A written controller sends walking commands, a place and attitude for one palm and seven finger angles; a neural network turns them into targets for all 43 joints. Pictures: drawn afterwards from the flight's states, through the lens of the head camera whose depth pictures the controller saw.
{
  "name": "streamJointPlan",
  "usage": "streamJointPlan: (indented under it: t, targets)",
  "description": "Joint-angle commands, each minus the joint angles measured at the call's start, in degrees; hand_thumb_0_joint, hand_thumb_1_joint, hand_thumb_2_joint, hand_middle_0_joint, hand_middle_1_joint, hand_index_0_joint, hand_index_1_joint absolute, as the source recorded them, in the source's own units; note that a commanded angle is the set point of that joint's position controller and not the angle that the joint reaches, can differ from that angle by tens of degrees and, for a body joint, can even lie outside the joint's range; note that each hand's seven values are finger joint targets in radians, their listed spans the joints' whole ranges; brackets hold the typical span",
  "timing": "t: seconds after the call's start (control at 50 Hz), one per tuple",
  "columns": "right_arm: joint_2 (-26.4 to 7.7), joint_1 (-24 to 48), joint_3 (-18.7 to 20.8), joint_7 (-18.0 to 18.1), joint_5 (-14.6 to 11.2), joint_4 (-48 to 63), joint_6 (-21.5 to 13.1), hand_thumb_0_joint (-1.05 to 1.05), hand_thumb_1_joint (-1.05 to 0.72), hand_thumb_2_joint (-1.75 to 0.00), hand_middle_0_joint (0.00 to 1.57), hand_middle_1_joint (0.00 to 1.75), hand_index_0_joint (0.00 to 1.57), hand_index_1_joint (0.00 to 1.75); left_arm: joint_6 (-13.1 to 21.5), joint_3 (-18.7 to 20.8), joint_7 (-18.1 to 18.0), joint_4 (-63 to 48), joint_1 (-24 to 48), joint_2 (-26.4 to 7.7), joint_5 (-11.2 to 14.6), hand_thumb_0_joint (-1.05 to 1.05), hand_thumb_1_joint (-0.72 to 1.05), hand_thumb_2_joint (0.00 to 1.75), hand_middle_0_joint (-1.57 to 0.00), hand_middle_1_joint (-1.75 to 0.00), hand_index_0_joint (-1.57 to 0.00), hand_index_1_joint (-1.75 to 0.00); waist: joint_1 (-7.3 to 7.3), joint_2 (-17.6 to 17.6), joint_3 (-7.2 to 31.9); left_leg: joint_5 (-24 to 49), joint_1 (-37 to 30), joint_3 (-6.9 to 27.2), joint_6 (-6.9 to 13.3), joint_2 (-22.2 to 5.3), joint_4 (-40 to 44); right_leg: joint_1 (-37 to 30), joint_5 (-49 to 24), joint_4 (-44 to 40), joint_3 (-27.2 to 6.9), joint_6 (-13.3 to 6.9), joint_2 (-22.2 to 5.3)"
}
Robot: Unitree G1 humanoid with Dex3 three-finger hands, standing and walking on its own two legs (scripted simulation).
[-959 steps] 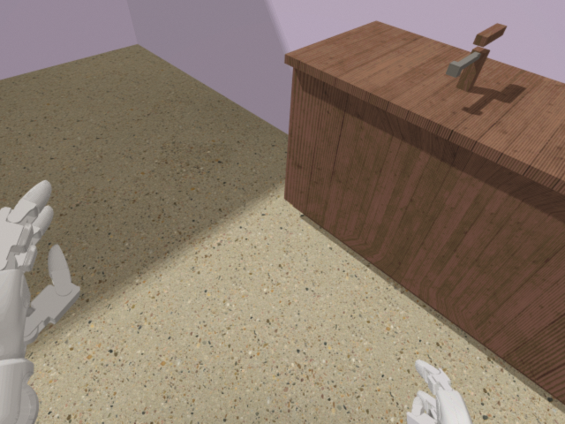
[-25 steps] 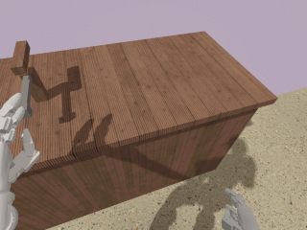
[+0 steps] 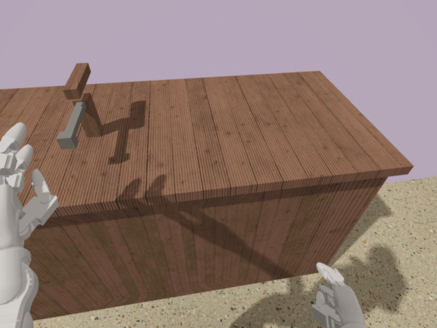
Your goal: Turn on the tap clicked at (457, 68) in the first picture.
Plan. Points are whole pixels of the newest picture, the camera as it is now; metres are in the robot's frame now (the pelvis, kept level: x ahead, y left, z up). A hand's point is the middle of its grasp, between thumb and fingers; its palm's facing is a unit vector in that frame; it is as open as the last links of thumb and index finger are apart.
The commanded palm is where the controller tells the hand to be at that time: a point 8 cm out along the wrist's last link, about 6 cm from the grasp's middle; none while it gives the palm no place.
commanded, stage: turn the palm inward beside the body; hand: left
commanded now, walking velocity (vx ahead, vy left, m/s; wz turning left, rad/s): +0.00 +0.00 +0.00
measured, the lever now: (67, 140) +0.39 +0.39 +0.13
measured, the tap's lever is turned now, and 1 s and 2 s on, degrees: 0 0 0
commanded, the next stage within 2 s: reach beside the lever's end, fingers flat in 1.72 s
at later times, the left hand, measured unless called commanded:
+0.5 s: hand (92, 196) +0.24 +0.24 +0.16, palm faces +0.45 -0.86 -0.25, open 7.4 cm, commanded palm +0.19 +0.28 +0.18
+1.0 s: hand (81, 207) +0.22 +0.24 +0.16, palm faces +0.48 -0.87 -0.13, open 7.4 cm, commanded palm +0.16 +0.28 +0.17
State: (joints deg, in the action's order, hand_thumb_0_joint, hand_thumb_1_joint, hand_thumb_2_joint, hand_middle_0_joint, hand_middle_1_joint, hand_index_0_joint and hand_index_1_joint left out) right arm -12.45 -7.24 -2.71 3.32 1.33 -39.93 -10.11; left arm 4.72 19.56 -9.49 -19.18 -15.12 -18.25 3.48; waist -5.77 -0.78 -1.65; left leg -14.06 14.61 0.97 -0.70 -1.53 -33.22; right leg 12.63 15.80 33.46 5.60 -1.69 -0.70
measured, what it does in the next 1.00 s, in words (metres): stands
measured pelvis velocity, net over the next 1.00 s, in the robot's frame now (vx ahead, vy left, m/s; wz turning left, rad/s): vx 0.02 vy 0.01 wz -0.02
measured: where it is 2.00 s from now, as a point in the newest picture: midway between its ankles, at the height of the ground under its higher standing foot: outside the picture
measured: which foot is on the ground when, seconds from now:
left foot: down 0.00-1.00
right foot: down 0.00-1.00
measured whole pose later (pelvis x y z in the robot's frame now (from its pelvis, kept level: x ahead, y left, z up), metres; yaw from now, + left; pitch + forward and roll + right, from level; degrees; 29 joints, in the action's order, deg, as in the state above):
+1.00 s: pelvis +0.02 +0.01 +0.00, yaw -1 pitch -5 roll +0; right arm -11.7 -9.6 -4.0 5.7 -0.5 -38.8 -13.3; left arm -9.5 14.5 -10.1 -30.4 -24.9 -12.7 10.7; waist -5.4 -2.9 1.5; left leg -16.2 13.5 2.2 -0.4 0.5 -34.1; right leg 12.0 17.8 34.3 3.7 -0.9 -0.8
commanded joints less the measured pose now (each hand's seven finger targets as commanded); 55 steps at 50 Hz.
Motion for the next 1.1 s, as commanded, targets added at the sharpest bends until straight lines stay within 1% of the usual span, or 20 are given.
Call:
streamJointPlan:
  t: [0.0,0.02,0.08,0.1,0.14,0.18,0.2,0.24,0.3,0.36,0.44,0.5,0.54,0.58,0.6,0.64,0.72,0.74,1.0,1.08]
  targets:
    - [-7.1,8.9,1.8,2.7,-1.1,7.9,-2.7,0.00,-0.90,-0.90,0.20,0.30,0.20,0.30,-3.5,0.2,4.4,-5.6,13.5,-11.2,1.3,0.00,0.90,0.90,-0.20,-0.30,-0.20,-0.30,3.98,-4.9,-0.4,-14.0,0.3,-1.5,1.5,3.4,6.5,4.2,16.9,-14.4,-6.7,1.4,-0.5]
    - [-7.1,8.9,1.9,3.3,-1.3,7.8,-2.5,0.00,-0.90,-0.90,0.20,0.30,0.20,0.30,-5.4,-1.0,5.7,-6.3,14.8,-10.7,2.0,0.00,0.90,0.90,-0.20,-0.30,-0.20,-0.30,3.84,-3.2,-0.5,-12.6,0.2,-1.4,1.6,3.3,6.3,3.3,17.9,-15.3,-7.8,1.5,-1.1]
    - [-6.9,10.3,2.5,4.2,-1.3,8.4,-2.6,0.00,-0.90,-0.90,0.20,0.30,0.20,0.30,-8.5,3.4,6.5,-7.4,13.4,-13.4,3.6,0.00,0.90,0.90,-0.20,-0.30,-0.20,-0.30,1.82,2.2,1.3,-7.8,0.7,-0.3,1.6,2.3,4.3,0.7,19.4,-16.4,-10.9,2.0,-2.9]
    - [-6.8,10.4,2.5,4.0,-1.5,8.5,-2.9,0.00,-0.90,-0.90,0.20,0.30,0.20,0.30,-8.1,6.5,6.0,-8.1,11.9,-15.2,4.2,0.00,0.90,0.90,-0.20,-0.30,-0.20,-0.30,1.09,3.5,2.4,-6.5,0.8,0.2,1.5,2.1,3.9,0.1,17.8,-15.9,-11.0,2.2,-2.8]
    - [-5.9,10.1,2.6,3.4,-1.4,8.7,-3.2,0.00,-0.90,-0.90,0.20,0.30,0.20,0.30,-6.0,8.2,5.4,-9.7,6.7,-13.5,5.4,0.00,0.90,0.90,-0.20,-0.30,-0.20,-0.30,0.07,6.4,3.9,-4.5,1.7,1.3,1.5,1.5,3.8,-1.0,11.5,-14.3,-10.7,3.2,-3.4]
    - [-5.7,9.3,3.1,2.8,-1.4,8.9,-3.6,0.00,-0.90,-0.90,0.20,0.30,0.20,0.30,-2.9,9.8,4.4,-12.7,3.1,-13.1,6.2,0.00,0.90,0.90,-0.20,-0.30,-0.20,-0.30,-0.56,4.7,5.8,-2.2,1.8,1.5,1.4,1.6,3.2,-1.5,5.8,-12.7,-10.6,3.3,-3.4]
    - [-6.0,9.3,3.2,2.4,-1.3,9.1,-4.0,0.00,-0.90,-0.90,0.20,0.30,0.20,0.30,-1.9,12.4,3.6,-14.6,1.5,-15.3,6.2,0.00,0.90,0.90,-0.20,-0.30,-0.20,-0.30,-1.28,1.9,7.2,-0.9,1.3,1.1,1.4,1.8,2.7,-2.3,2.2,-11.6,-10.5,3.3,-3.3]
    - [-5.8,7.6,3.2,2.0,-1.2,9.2,-4.3,0.00,-0.90,-0.90,0.20,0.30,0.20,0.30,-0.9,11.1,3.0,-15.1,-1.3,-13.1,6.1,0.00,0.90,0.90,-0.20,-0.30,-0.20,-0.30,-0.64,-0.7,8.5,4.6,0.5,0.0,1.6,2.3,2.2,-3.3,-9.9,-8.2,-8.5,3.4,-2.8]
    - [-6.7,5.2,3.5,1.6,-1.1,9.4,-4.5,0.00,-0.90,-0.90,0.20,0.30,0.20,0.30,-1.8,11.9,3.3,-15.1,-5.8,-12.9,6.5,0.00,0.90,0.90,-0.20,-0.30,-0.20,-0.30,-0.22,-0.7,11.2,12.9,-0.4,-1.0,2.0,3.0,0.6,-5.8,-29.1,-3.8,-6.6,4.0,-2.5]
    - [-6.8,3.6,3.8,1.8,-1.5,10.0,-4.6,0.00,-0.90,-0.90,0.20,0.30,0.20,0.30,-2.7,8.8,5.1,-17.3,-7.0,-9.8,7.7,0.00,0.90,0.90,-0.20,-0.30,-0.20,-0.30,0.68,0.0,11.7,15.8,-1.3,-1.5,2.3,3.5,-0.1,-5.7,-35.5,-2.6,-5.4,4.4,-2.3]
    - [-7.2,2.7,4.1,2.3,-1.9,9.8,-6.0,0.00,-0.90,-0.90,0.20,0.30,0.20,0.30,-1.3,6.9,6.1,-18.4,-6.6,-8.1,8.8,0.00,0.90,0.90,-0.20,-0.30,-0.20,-0.30,1.46,3.0,10.0,15.5,-1.7,-0.9,2.6,3.3,-0.3,-2.9,-32.1,-2.5,-4.2,4.1,-1.5]
    - [-7.2,3.2,4.3,2.4,-2.1,10.0,-6.9,0.00,-0.90,-0.90,0.20,0.30,0.20,0.30,-0.1,7.0,5.2,-20.6,-5.5,-8.9,8.4,0.00,0.90,0.90,-0.20,-0.30,-0.20,-0.30,1.06,1.6,9.5,14.3,-1.8,-0.9,2.5,3.2,0.1,-0.9,-25.0,-2.8,-3.5,3.0,-0.6]
    - [-6.9,3.0,4.1,2.4,-1.9,10.1,-7.3,0.00,-0.90,-0.90,0.20,0.30,0.20,0.30,-0.1,5.3,4.3,-20.2,-5.3,-7.1,7.9,0.00,0.90,0.90,-0.20,-0.30,-0.20,-0.30,1.03,0.7,9.0,13.0,-1.7,-1.0,2.5,3.4,0.6,0.2,-19.8,-2.8,-2.7,2.2,-0.2]
    - [-6.9,3.5,4.0,2.4,-1.8,10.2,-7.4,0.00,-0.90,-0.90,0.20,0.30,0.20,0.30,-0.9,5.0,3.2,-20.2,-5.1,-6.6,7.7,0.00,0.90,0.90,-0.20,-0.30,-0.20,-0.30,0.74,0.6,8.6,11.1,-1.2,-0.6,2.4,3.3,1.3,0.6,-15.5,-3.2,-2.4,1.7,0.1]
    - [-6.9,4.3,3.8,2.3,-2.2,10.5,-7.5,0.00,-0.90,-0.90,0.20,0.30,0.20,0.30,-1.7,5.6,2.6,-21.0,-4.8,-7.5,7.4,0.00,0.90,0.90,-0.20,-0.30,-0.20,-0.30,0.49,-1.5,8.5,10.3,-1.4,-0.7,2.2,3.2,1.5,1.1,-13.3,-3.5,-2.3,1.4,0.3]
    - [-6.5,4.4,3.3,2.4,-2.0,10.6,-7.4,0.00,-0.90,-0.90,0.20,0.30,0.20,0.30,-3.3,3.5,1.8,-20.3,-5.0,-5.4,7.1,0.00,0.90,0.90,-0.20,-0.30,-0.20,-0.30,0.51,-1.9,7.6,8.2,-0.9,-0.3,2.0,3.1,2.6,1.3,-9.7,-3.9,-1.8,1.1,0.4]
    - [-6.2,6.2,2.3,2.6,-2.2,11.3,-7.1,0.00,-0.90,-0.90,0.20,0.30,0.20,0.30,-6.8,1.2,1.2,-21.7,-3.7,-3.7,7.0,0.00,0.90,0.90,-0.20,-0.30,-0.20,-0.30,0.69,-1.9,6.2,4.9,-0.9,0.4,1.8,2.7,4.1,1.9,-5.1,-5.1,-1.4,0.9,0.6]
    - [-6.2,6.2,2.3,2.7,-2.1,11.3,-7.0,0.00,-0.90,-0.90,0.20,0.30,0.20,0.30,-7.7,1.6,1.0,-21.2,-3.8,-4.1,7.2,0.00,0.90,0.90,-0.20,-0.30,-0.20,-0.30,0.58,-0.4,5.6,3.9,-0.7,0.8,1.8,2.5,4.6,2.0,-4.0,-5.4,-1.3,1.0,0.8]
    - [-5.5,8.9,1.0,3.0,-2.0,11.4,-7.2,0.00,-0.90,-0.90,0.20,0.30,0.20,0.30,-10.8,-1.3,-1.6,-25.8,-1.2,-2.2,6.2,0.00,0.90,0.90,-0.20,-0.30,-0.20,-0.30,0.89,-3.6,2.7,-8.8,0.1,2.2,1.2,2.5,8.3,2.5,6.0,-7.5,-1.4,0.7,0.9]
    - [-5.7,8.6,1.1,3.0,-1.8,11.5,-7.3,0.00,-0.90,-0.90,0.20,0.30,0.20,0.30,-11.7,-1.7,-2.1,-26.7,-3.6,-1.3,6.5,0.00,0.90,0.90,-0.20,-0.30,-0.20,-0.30,0.44,-2.7,4.6,-5.0,-0.5,2.1,1.2,2.4,7.9,1.0,3.4,-7.1,-1.1,0.5,0.9]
